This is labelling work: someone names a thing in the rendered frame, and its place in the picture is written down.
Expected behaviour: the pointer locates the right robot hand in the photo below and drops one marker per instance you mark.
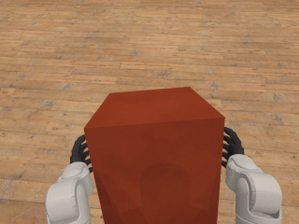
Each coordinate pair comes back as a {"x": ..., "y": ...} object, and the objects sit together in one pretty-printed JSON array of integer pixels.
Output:
[{"x": 234, "y": 146}]

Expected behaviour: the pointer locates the carton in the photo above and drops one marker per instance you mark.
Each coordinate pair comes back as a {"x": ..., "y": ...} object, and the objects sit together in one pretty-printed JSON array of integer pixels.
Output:
[{"x": 156, "y": 157}]

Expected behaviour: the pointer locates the left robot hand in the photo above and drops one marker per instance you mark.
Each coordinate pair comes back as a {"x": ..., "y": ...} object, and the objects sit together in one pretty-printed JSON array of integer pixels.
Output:
[{"x": 77, "y": 152}]

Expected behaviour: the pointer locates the robot right forearm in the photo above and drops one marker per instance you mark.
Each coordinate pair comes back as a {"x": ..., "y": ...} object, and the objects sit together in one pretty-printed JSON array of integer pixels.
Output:
[{"x": 258, "y": 196}]

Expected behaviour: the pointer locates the robot left forearm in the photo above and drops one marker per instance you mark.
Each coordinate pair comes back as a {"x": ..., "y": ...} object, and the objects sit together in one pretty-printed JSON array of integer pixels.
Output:
[{"x": 66, "y": 200}]

